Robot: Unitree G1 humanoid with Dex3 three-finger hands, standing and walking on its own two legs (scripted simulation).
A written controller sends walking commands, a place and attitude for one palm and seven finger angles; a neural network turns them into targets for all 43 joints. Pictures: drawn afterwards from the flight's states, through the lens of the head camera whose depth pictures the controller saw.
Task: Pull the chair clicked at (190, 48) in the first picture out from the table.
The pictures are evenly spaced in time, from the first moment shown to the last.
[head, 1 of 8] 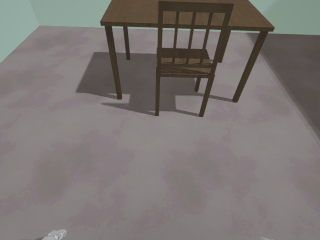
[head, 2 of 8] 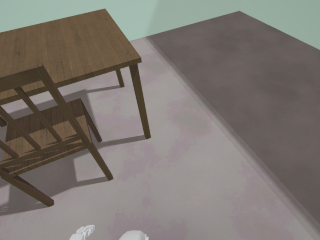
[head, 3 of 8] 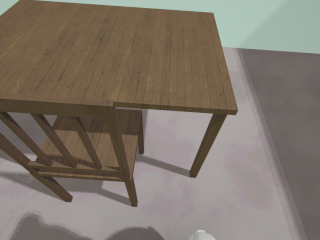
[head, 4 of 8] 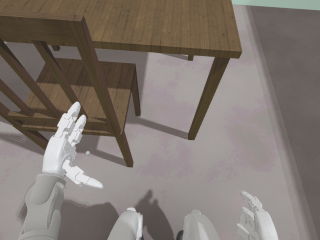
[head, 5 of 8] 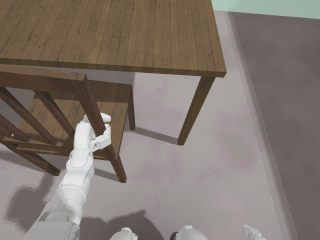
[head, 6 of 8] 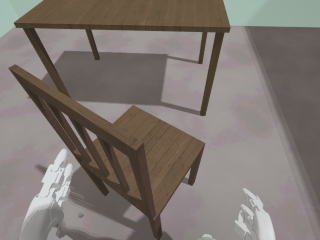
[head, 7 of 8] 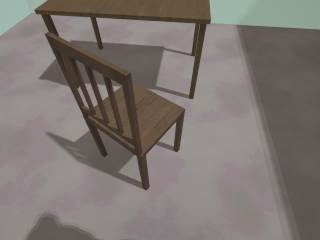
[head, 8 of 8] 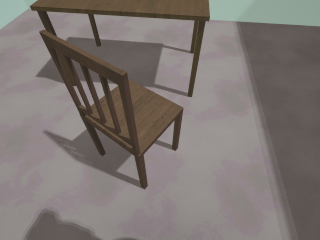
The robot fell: no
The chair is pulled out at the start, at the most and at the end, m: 0.00 0.60 0.60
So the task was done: yes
